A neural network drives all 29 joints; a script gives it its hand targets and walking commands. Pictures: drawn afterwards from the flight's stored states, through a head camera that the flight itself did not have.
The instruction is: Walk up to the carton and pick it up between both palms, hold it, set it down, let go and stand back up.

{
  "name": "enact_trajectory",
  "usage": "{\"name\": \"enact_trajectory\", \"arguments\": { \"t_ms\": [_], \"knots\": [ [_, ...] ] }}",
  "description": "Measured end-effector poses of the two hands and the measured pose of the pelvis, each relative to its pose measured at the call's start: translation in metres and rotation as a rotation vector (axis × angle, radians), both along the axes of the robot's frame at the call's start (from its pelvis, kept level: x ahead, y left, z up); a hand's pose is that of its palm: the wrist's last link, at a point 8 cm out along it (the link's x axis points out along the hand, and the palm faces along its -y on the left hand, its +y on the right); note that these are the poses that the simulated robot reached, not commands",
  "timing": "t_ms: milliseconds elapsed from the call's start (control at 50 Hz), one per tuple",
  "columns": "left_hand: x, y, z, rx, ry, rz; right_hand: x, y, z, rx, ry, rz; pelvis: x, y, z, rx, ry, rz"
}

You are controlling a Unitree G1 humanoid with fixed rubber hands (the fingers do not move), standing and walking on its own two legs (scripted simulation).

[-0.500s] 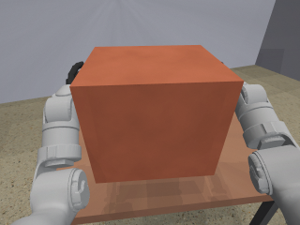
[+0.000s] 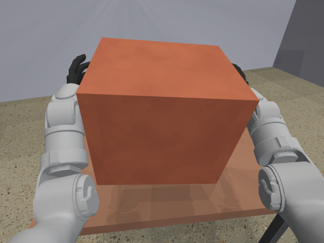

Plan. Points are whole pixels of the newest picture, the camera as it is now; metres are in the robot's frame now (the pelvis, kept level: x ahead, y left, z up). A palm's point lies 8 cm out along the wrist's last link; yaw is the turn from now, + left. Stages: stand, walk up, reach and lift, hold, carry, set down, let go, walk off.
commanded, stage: set down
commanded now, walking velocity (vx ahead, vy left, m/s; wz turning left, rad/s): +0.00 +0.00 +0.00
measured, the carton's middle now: (160, 112) +0.36 +0.01 +0.22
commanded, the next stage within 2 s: none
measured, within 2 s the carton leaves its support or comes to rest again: neither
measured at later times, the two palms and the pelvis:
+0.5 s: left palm (91, 109) +0.40 +0.19 +0.21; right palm (234, 113) +0.40 -0.19 +0.19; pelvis +0.02 +0.00 +0.00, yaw +1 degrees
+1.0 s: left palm (91, 117) +0.40 +0.19 +0.18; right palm (229, 119) +0.40 -0.19 +0.17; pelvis +0.02 +0.00 +0.00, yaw +1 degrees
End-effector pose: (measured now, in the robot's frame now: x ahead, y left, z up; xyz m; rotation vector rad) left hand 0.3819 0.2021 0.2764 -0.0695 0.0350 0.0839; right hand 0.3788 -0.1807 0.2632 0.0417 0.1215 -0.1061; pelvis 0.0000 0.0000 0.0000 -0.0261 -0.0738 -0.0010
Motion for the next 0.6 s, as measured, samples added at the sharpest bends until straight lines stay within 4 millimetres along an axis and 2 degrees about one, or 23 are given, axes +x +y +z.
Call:
{"name": "enact_trajectory", "arguments": {
  "t_ms": [140, 260, 460, 600],
  "knots": [
    [0.006, 0.006, -0.030, 0.059, 0.024, 0.020, 0.011, 0.007, -0.039, -0.038, 0.013, 0.026, 0.002, 0.000, 0.000, -0.001, 0.011, 0.015],
    [0.010, 0.005, -0.054, 0.060, 0.042, 0.036, 0.018, 0.007, -0.061, -0.038, 0.021, 0.025, 0.006, 0.000, 0.000, -0.006, 0.020, 0.026],
    [0.019, -0.012, -0.068, 0.040, 0.047, 0.008, 0.017, -0.010, -0.068, -0.044, 0.022, -0.009, 0.016, -0.001, 0.000, -0.003, 0.020, 0.025],
    [0.022, -0.021, -0.067, 0.050, 0.031, 0.002, 0.018, -0.019, -0.066, -0.052, 0.006, -0.013, 0.021, -0.001, 0.001, 0.001, 0.023, 0.006]
  ]
}}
